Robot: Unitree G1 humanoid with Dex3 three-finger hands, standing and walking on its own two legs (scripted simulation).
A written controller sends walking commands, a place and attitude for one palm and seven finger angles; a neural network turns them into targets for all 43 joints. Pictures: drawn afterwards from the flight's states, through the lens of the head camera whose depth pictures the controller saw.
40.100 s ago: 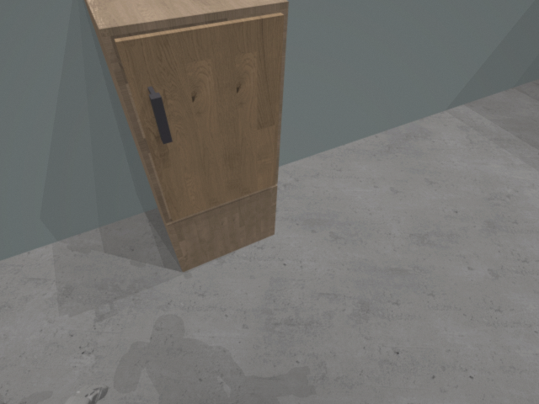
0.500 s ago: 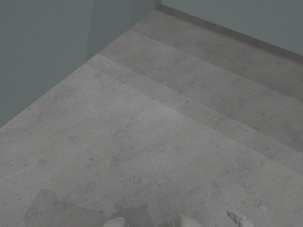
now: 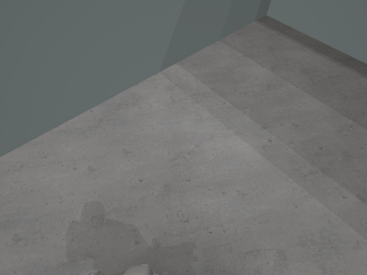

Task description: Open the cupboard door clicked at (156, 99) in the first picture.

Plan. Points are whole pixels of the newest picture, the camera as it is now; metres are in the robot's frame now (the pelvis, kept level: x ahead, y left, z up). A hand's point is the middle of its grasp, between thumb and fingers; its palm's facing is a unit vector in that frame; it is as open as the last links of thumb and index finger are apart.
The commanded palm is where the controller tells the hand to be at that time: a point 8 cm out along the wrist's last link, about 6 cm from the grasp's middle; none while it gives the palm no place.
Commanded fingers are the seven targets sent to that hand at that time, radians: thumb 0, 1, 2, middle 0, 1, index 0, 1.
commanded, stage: turn to face it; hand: left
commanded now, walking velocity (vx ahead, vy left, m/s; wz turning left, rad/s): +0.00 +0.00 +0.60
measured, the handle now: out of the picture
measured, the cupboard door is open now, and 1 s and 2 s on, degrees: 42 42 42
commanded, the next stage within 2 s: none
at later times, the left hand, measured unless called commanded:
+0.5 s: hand out of the picture +0.03 +0.18 -0.15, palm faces +0.30 -0.91 -0.28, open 7.4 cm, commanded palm none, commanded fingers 0.00 0.90 0.90 -0.20 -0.30 -0.20 -0.30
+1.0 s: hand out of the picture +0.00 +0.19 -0.15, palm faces +0.57 -0.76 -0.30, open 7.4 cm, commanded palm none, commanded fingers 0.00 0.90 0.90 -0.20 -0.30 -0.20 -0.30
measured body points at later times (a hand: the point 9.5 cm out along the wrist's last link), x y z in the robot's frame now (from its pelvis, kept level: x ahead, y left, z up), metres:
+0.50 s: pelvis +0.01 -0.04 +0.00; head +0.06 -0.04 +0.45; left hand +0.02 +0.23 -0.13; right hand +0.18 -0.27 -0.14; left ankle -0.04 +0.08 -0.66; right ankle +0.04 -0.15 -0.73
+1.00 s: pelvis +0.03 -0.06 -0.01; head +0.07 -0.04 +0.44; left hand -0.03 +0.23 -0.13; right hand +0.23 -0.23 -0.16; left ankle -0.04 +0.08 -0.73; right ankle +0.10 -0.16 -0.74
